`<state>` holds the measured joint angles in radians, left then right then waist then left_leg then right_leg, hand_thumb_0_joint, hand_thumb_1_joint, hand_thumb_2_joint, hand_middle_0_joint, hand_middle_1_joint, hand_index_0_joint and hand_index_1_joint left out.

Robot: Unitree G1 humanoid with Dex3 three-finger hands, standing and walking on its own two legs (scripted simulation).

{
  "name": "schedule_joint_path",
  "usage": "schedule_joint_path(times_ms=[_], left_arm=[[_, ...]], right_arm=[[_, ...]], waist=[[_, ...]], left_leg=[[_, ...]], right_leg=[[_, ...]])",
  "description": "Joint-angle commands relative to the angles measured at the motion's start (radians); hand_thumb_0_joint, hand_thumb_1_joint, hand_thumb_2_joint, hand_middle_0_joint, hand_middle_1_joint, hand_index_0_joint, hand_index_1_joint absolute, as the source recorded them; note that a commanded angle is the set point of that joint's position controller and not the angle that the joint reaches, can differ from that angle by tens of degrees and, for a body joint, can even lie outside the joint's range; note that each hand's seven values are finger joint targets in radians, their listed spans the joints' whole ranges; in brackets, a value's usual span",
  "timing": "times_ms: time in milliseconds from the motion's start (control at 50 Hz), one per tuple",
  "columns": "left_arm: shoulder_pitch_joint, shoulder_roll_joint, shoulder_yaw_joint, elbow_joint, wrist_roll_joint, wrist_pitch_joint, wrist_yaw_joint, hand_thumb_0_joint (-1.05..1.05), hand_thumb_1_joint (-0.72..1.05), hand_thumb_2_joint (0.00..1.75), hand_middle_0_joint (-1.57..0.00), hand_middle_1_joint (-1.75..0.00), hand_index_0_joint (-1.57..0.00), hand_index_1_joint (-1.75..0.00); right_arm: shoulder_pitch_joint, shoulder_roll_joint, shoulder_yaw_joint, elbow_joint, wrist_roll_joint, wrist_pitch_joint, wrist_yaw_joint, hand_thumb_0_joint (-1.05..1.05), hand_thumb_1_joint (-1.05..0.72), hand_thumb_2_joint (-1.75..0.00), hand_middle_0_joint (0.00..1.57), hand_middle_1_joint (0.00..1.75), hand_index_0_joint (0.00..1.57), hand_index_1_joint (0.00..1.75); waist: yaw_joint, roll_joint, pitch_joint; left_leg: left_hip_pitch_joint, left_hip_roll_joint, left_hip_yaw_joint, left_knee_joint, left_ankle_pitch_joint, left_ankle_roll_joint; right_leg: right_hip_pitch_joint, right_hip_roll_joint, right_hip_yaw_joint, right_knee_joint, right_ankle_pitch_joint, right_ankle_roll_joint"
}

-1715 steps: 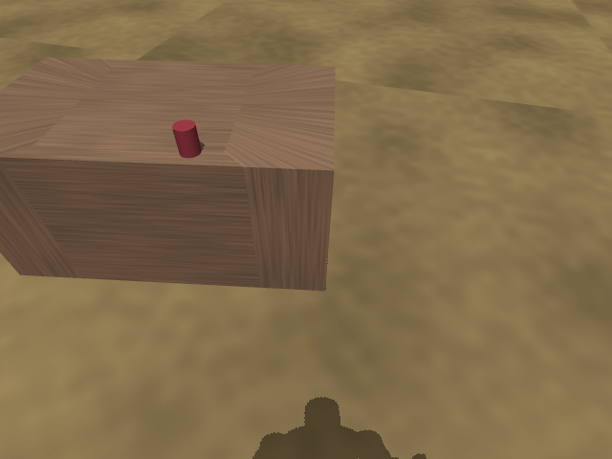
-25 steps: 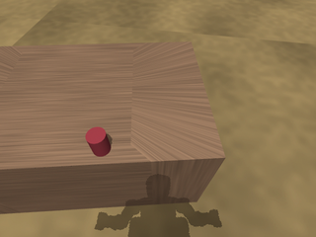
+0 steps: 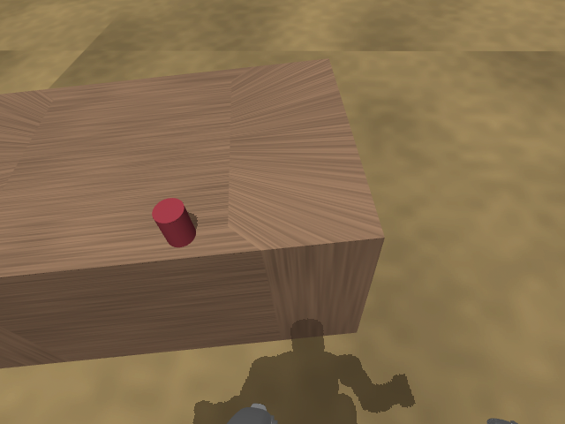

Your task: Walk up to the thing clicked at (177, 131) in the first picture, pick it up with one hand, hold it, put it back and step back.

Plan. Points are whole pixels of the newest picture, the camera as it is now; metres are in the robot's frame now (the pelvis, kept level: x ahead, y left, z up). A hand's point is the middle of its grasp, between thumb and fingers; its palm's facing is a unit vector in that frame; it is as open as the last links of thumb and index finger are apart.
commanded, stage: step back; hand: left
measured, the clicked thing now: (175, 223) +0.54 +0.26 -0.12
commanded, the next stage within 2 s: none
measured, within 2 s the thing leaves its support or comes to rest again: neither
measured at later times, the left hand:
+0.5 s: hand out of the picture -0.04 +0.29 -0.15, palm faces +0.08 -0.93 -0.36, open 7.4 cm
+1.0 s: hand out of the picture -0.19 +0.27 -0.12, palm faces +0.07 -0.89 -0.45, open 7.4 cm
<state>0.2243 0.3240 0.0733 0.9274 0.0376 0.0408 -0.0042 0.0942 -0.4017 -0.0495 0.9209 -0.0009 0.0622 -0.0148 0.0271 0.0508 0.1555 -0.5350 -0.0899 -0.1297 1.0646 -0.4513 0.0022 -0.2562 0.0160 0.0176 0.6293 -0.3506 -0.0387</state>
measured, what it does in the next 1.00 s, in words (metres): walks backwards: left foot, then right foot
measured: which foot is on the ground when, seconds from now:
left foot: up 0.00-0.24, down 0.26-0.74, up 0.76-1.00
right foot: down 0.00-0.28, up 0.30-0.66, down 0.68-1.00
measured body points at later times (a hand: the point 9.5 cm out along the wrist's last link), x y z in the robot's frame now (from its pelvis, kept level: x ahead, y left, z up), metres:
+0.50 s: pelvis -0.13 +0.02 +0.01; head -0.07 +0.05 +0.45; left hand -0.04 +0.34 -0.12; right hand +0.02 -0.28 -0.09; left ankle -0.09 +0.11 -0.73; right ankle -0.17 -0.14 -0.63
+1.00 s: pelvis -0.30 -0.01 +0.00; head -0.24 -0.03 +0.44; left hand -0.20 +0.32 -0.09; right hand -0.24 -0.34 -0.14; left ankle -0.35 +0.13 -0.68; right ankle -0.22 -0.13 -0.73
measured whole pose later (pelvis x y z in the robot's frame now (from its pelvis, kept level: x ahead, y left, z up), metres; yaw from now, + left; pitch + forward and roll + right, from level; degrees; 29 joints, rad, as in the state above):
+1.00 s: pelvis -0.30 -0.01 +0.00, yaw +5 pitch -2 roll +1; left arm 0.14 0.36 0.08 0.81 0.04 0.03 0.02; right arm 0.26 -0.42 -0.06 0.92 -0.02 0.07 -0.02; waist -0.01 0.04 0.15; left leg -0.36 -0.07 -0.11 0.98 -0.50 -0.04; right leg -0.36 -0.05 -0.04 0.61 -0.22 -0.01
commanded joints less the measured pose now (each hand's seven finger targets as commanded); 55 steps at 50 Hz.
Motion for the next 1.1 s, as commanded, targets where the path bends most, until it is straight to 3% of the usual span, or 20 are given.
schedule_joint_path(times_ms=[0,120,180,220,240,280,300,360,500,600,660,700,720,740,800,920,980,1040,1060,1080], left_arm=[[-0.081,0.265,0.076,-0.162,-0.002,-0.04,0.031,0.0,0.9,0.9,-0.2,-0.3,-0.2,-0.3],[0.017,0.256,0.072,-0.171,-0.015,-0.027,0.051,0.0,0.9,0.9,-0.2,-0.3,-0.2,-0.3],[-0.042,0.28,0.067,-0.197,-0.023,-0.02,0.047,0.0,0.9,0.9,-0.2,-0.3,-0.2,-0.3],[-0.097,0.294,0.057,-0.216,-0.031,-0.012,0.039,0.0,0.9,0.9,-0.2,-0.3,-0.2,-0.3],[-0.101,0.263,0.047,-0.231,-0.034,-0.01,0.034,0.0,0.9,0.9,-0.2,-0.3,-0.2,-0.3],[-0.155,0.241,0.053,-0.233,-0.036,-0.004,0.045,0.0,0.9,0.9,-0.2,-0.3,-0.2,-0.3],[-0.149,0.257,0.06,-0.214,-0.026,-0.001,0.051,0.0,0.9,0.9,-0.2,-0.3,-0.2,-0.3],[-0.069,0.242,0.057,-0.167,-0.04,0.001,0.043,0.0,0.9,0.9,-0.2,-0.3,-0.2,-0.3],[-0.024,0.224,0.05,-0.16,-0.025,-0.017,0.037,0.0,0.9,0.9,-0.2,-0.3,-0.2,-0.3],[0.037,0.234,0.05,-0.127,-0.022,-0.027,0.032,0.0,0.9,0.9,-0.2,-0.3,-0.2,-0.3],[0.16,0.251,0.063,-0.065,-0.01,-0.031,0.023,0.0,0.9,0.9,-0.2,-0.3,-0.2,-0.3],[0.078,0.358,0.093,-0.105,0.012,-0.03,0.016,0.0,0.9,0.9,-0.2,-0.3,-0.2,-0.3],[-0.023,0.461,0.107,-0.154,0.015,-0.025,0.018,0.0,0.9,0.9,-0.2,-0.3,-0.2,-0.3],[-0.111,0.438,0.103,-0.183,0.01,-0.031,0.026,0.0,0.9,0.9,-0.2,-0.3,-0.2,-0.3],[-0.226,0.288,0.075,-0.2,0.007,-0.034,0.032,0.0,0.9,0.9,-0.2,-0.3,-0.2,-0.3],[-0.043,0.274,0.082,-0.182,0.008,-0.023,0.045,0.0,0.9,0.9,-0.2,-0.3,-0.2,-0.3],[-0.056,0.293,0.079,-0.19,0.001,-0.013,0.051,0.0,0.9,0.9,-0.2,-0.3,-0.2,-0.3],[-0.122,0.308,0.065,-0.205,-0.015,0.005,0.041,0.0,0.9,0.9,-0.2,-0.3,-0.2,-0.3],[-0.12,0.282,0.048,-0.211,-0.016,0.01,0.037,0.0,0.9,0.9,-0.2,-0.3,-0.2,-0.3],[-0.113,0.247,0.038,-0.221,-0.022,0.012,0.035,0.0,0.9,0.9,-0.2,-0.3,-0.2,-0.3]], right_arm=[[0.072,-0.177,-0.027,-0.058,0.005,-0.035,-0.028,0.0,-0.9,-0.9,0.2,0.3,0.2,0.3],[0.029,-0.16,-0.024,-0.101,-0.012,-0.051,-0.028,0.0,-0.9,-0.9,0.2,0.3,0.2,0.3],[0.108,-0.159,-0.033,-0.083,-0.015,-0.054,-0.018,0.0,-0.9,-0.9,0.2,0.3,0.2,0.3],[0.168,-0.164,-0.045,-0.061,-0.016,-0.056,-0.012,0.0,-0.9,-0.9,0.2,0.3,0.2,0.3],[0.145,-0.208,-0.062,-0.073,-0.025,-0.057,-0.013,0.0,-0.9,-0.9,0.2,0.3,0.2,0.3],[0.09,-0.333,-0.086,-0.106,-0.03,-0.051,-0.002,0.0,-0.9,-0.9,0.2,0.3,0.2,0.3],[0.081,-0.321,-0.086,-0.106,-0.034,-0.051,-0.008,0.0,-0.9,-0.9,0.2,0.3,0.2,0.3],[-0.023,-0.213,-0.055,-0.137,-0.041,-0.048,-0.013,0.0,-0.9,-0.9,0.2,0.3,0.2,0.3],[0.045,-0.189,-0.064,-0.141,-0.022,-0.045,-0.008,0.0,-0.9,-0.9,0.2,0.3,0.2,0.3],[0.004,-0.229,-0.079,-0.168,-0.031,-0.025,0.004,0.0,-0.9,-0.9,0.2,0.3,0.2,0.3],[-0.054,-0.235,-0.078,-0.178,-0.017,-0.008,0.009,0.0,-0.9,-0.9,0.2,0.3,0.2,0.3],[-0.04,-0.145,-0.055,-0.188,-0.008,-0.01,0.008,0.0,-0.9,-0.9,0.2,0.3,0.2,0.3],[-0.069,-0.175,-0.069,-0.186,-0.016,-0.004,-0.007,0.0,-0.9,-0.9,0.2,0.3,0.2,0.3],[-0.034,-0.221,-0.084,-0.165,-0.015,0.0,-0.009,0.0,-0.9,-0.9,0.2,0.3,0.2,0.3],[0.103,-0.176,-0.067,-0.094,-0.003,-0.008,0.001,0.0,-0.9,-0.9,0.2,0.3,0.2,0.3],[0.091,-0.154,-0.038,-0.118,-0.019,-0.035,-0.017,0.0,-0.9,-0.9,0.2,0.3,0.2,0.3],[0.13,-0.155,-0.04,-0.11,-0.025,-0.042,-0.016,0.0,-0.9,-0.9,0.2,0.3,0.2,0.3],[0.246,-0.167,-0.056,-0.052,-0.026,-0.038,-0.009,0.0,-0.9,-0.9,0.2,0.3,0.2,0.3],[0.248,-0.194,-0.067,-0.045,-0.031,-0.037,-0.008,0.0,-0.9,-0.9,0.2,0.3,0.2,0.3],[0.228,-0.266,-0.083,-0.063,-0.049,-0.035,-0.005,0.0,-0.9,-0.9,0.2,0.3,0.2,0.3]], waist=[[-0.02,-0.178,-0.186],[0.049,-0.202,-0.223],[0.008,-0.218,-0.26],[-0.039,-0.155,-0.273],[-0.033,-0.053,-0.286],[-0.078,0.217,-0.224],[-0.079,0.166,-0.187],[-0.005,0.058,-0.123],[-0.059,0.109,-0.199],[-0.048,0.166,-0.263],[0.022,0.116,-0.279],[0.01,-0.237,-0.131],[0.058,-0.366,-0.072],[0.01,-0.328,-0.006],[-0.082,-0.179,-0.051],[0.036,-0.249,-0.176],[0.028,-0.275,-0.231],[-0.031,-0.225,-0.256],[-0.041,-0.14,-0.233],[-0.034,0.057,-0.224]], left_leg=[[-0.028,-0.033,-0.015,0.074,-0.001,-0.009],[-0.027,0.048,0.033,-0.192,-0.084,-0.008],[0.144,0.073,0.089,-0.416,0.002,0.013],[0.301,0.083,0.101,-0.623,0.316,0.024],[0.371,0.186,-0.047,-0.621,0.526,0.068],[0.318,0.467,-0.365,-0.704,0.685,0.299],[0.268,0.492,-0.4,-0.71,0.644,0.334],[0.286,0.333,-0.12,-0.675,0.655,0.214],[0.527,0.308,-0.054,-0.62,0.611,0.231],[0.449,0.344,-0.068,-0.614,0.466,0.219],[0.266,0.313,-0.045,-0.572,0.272,0.144],[-0.048,0.058,0.062,-0.305,-0.071,0.008],[0.044,0.005,0.011,-0.034,-0.154,-0.024],[0.096,0.047,-0.076,0.11,-0.102,-0.025],[0.082,-0.057,-0.065,0.152,0.051,-0.017],[-0.049,0.024,0.007,-0.094,-0.082,-0.05],[0.097,0.086,0.062,-0.339,-0.076,-0.026],[0.296,0.052,0.159,-0.618,0.171,0.006],[0.337,0.09,0.083,-0.653,0.25,0.025],[0.378,0.284,-0.188,-0.691,0.351,0.102]], right_leg=[[0.164,-0.22,0.176,-0.13,0.678,-0.121],[0.356,-0.321,0.235,-0.07,0.8,-0.199],[0.275,-0.299,0.192,-0.012,0.782,-0.165],[0.162,-0.239,0.127,0.046,0.626,-0.099],[0.05,-0.164,0.089,0.102,0.44,-0.047],[-0.154,0.07,0.044,0.424,-0.306,0.026],[-0.158,0.064,0.128,0.541,-0.334,0.031],[-0.233,0.096,0.172,0.661,-0.192,0.017],[-0.241,0.058,0.109,0.398,-0.137,0.093],[-0.052,-0.002,0.012,0.075,-0.102,0.071],[0.137,-0.008,-0.013,-0.151,0.071,0.014],[0.051,-0.265,0.439,-0.332,-0.167,-0.11],[-0.24,-0.458,0.606,-0.44,-0.234,-0.265],[-0.364,-0.466,0.609,-0.46,-0.264,-0.267],[-0.203,-0.217,0.171,-0.315,0.077,-0.108],[0.25,-0.281,0.186,-0.178,0.354,-0.156],[0.249,-0.317,0.183,-0.094,0.534,-0.151],[0.122,-0.259,0.114,-0.006,0.442,-0.096],[0.017,-0.215,0.095,0.029,0.314,-0.05],[-0.152,-0.106,0.024,0.178,0.101,0.001]])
